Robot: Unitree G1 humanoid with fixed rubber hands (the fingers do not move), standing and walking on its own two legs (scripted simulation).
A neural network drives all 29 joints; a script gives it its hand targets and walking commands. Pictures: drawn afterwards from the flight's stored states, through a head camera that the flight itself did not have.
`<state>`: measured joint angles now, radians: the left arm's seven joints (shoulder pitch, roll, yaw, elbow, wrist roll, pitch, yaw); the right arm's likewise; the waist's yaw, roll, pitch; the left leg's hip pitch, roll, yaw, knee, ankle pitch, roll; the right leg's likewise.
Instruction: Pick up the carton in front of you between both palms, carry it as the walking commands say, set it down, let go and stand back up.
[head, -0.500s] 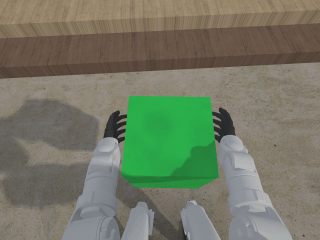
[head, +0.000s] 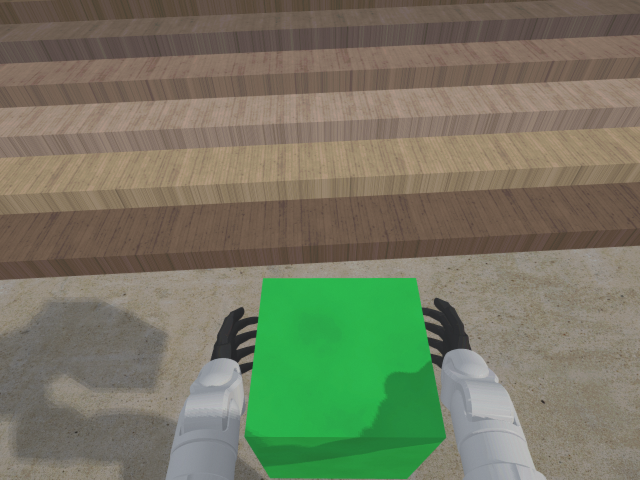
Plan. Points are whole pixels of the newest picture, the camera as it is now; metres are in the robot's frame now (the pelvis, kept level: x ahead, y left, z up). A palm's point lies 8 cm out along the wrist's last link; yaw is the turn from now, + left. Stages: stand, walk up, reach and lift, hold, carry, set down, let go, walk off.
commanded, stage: reach and lift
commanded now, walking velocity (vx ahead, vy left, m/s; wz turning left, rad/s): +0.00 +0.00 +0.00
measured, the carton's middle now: (338, 383) +0.30 +0.00 -0.08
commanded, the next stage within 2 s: hold in 1.14 s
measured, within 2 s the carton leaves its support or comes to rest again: neither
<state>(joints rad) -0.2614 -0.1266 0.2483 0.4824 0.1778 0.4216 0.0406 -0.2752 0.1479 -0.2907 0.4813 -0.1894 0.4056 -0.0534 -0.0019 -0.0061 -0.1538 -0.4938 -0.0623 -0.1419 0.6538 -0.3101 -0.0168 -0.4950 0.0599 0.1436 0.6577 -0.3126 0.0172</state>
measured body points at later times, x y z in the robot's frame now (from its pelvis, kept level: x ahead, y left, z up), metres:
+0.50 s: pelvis -0.02 +0.00 +0.02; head -0.04 +0.00 +0.47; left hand +0.29 +0.15 +0.03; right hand +0.30 -0.15 +0.04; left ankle +0.01 +0.13 -0.72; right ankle +0.01 -0.13 -0.72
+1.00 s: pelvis +0.00 +0.00 +0.02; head -0.03 +0.00 +0.47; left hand +0.30 +0.15 +0.05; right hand +0.30 -0.15 +0.05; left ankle +0.01 +0.13 -0.72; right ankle +0.01 -0.13 -0.72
